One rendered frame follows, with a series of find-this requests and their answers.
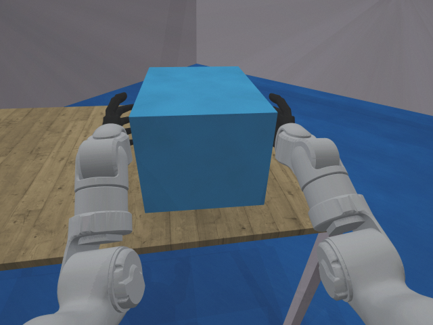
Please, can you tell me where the right robot hand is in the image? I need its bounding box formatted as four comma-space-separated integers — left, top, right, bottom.
269, 93, 295, 147

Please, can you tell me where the right robot forearm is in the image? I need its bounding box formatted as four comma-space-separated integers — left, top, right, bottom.
275, 123, 405, 279

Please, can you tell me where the right robot upper arm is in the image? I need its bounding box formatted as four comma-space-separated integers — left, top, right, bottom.
317, 228, 433, 325

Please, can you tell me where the left robot forearm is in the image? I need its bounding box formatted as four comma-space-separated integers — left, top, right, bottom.
57, 123, 133, 305

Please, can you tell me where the left robot upper arm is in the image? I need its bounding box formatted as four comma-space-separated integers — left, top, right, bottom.
23, 246, 145, 325

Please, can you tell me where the carton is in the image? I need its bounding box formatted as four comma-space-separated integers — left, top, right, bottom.
129, 66, 278, 213

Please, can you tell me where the left robot hand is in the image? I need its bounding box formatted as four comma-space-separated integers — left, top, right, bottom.
103, 92, 134, 145

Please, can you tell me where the table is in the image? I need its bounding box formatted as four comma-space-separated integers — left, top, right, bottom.
0, 105, 343, 325

